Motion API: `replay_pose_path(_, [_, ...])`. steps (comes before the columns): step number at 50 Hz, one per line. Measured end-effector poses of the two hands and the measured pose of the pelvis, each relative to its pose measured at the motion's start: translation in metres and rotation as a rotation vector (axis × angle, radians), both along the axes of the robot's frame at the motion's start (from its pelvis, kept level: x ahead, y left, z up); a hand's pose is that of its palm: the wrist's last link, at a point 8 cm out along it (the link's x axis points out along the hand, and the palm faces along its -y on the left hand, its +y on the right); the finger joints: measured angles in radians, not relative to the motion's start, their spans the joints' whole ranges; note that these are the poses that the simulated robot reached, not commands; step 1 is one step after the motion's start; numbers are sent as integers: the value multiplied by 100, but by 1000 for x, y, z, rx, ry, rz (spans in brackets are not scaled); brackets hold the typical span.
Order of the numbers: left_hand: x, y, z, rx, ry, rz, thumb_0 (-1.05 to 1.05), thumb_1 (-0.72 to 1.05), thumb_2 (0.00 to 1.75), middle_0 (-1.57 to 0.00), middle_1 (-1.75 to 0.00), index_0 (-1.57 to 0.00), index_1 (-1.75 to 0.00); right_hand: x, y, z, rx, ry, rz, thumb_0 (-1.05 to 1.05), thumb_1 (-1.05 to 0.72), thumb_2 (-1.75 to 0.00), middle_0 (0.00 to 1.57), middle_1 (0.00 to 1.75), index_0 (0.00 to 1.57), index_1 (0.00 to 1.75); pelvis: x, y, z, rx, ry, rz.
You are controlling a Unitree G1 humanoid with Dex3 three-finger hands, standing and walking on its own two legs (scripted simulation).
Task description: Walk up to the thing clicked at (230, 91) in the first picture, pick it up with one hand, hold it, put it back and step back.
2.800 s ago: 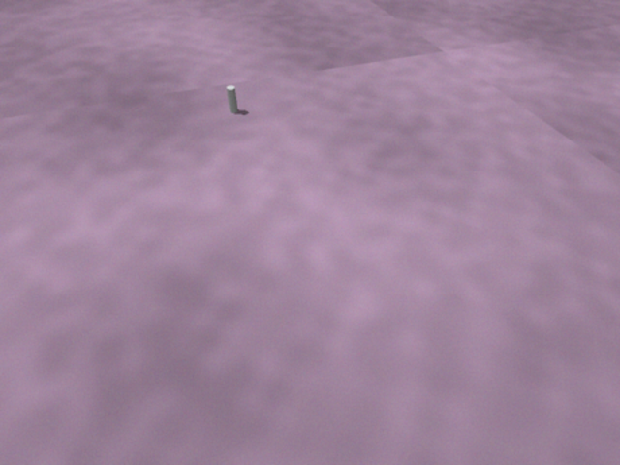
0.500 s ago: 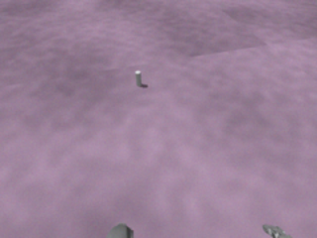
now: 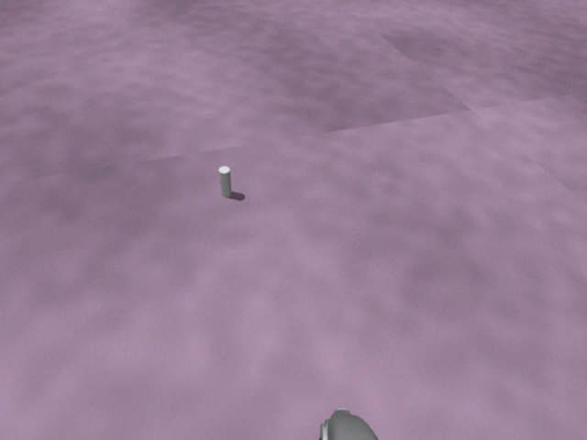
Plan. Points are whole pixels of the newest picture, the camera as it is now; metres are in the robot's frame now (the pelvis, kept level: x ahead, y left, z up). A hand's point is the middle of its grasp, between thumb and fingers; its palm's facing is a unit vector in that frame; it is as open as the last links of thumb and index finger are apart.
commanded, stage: walk up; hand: left
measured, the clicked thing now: (225, 182) +1.34 +0.19 -0.70
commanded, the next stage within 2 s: none
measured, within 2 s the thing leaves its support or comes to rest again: neither
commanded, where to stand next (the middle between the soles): +1.00 -0.03 m, yaw +2 degrees
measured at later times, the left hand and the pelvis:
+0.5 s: hand (140, 369) +0.27 +0.22 -0.13, palm faces +0.04 -0.92 -0.39, open 7.4 cm; pelvis +0.23 -0.06 +0.00, yaw +2 degrees
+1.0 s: hand (147, 264) +0.48 +0.25 -0.14, palm faces -0.01 -0.94 -0.34, open 7.4 cm; pelvis +0.43 -0.02 +0.00, yaw +2 degrees
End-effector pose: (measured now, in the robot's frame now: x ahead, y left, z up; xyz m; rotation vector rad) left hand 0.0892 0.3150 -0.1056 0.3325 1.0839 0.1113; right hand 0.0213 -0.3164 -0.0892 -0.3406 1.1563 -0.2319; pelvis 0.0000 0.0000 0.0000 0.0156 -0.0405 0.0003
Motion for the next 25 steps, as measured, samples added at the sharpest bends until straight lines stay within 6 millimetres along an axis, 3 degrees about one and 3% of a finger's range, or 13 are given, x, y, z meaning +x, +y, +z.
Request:
replay_pose_path(5, [82,-19,5,40,-34,-25,1,90,90,-20,-30,-20,-30,39,-27,-25,18,42,-35,0,-90,-90,21,30,21,30,60,-20,-13,24,8,-3])
replay_pose_path(8, [129,-37,6,64,-71,-17,1,90,90,-20,-30,-20,-30,74,-45,-47,24,63,-43,1,-90,-90,21,30,21,30,98,-36,-24,-6,9,0])
replay_pose_path(11, [159,-53,13,66,-129,-5,1,90,90,-20,-30,-20,-30,117,-50,-53,47,70,-11,1,-90,-90,21,30,20,30,125,-49,-23,3,-1,12])
replay_pose_path(18, [167,-66,29,76,-67,72,1,90,90,-20,-30,-21,-30,230,-53,-31,80,-47,61,1,-90,-90,21,30,20,30,181,-60,-1,8,-16,4])
replay_pose_path(25, [172,-53,15,72,22,131,1,90,90,-21,-30,-21,-30,310,-51,-17,51,-53,112,0,-90,-90,21,30,20,30,235,-56,-1,-39,-14,39])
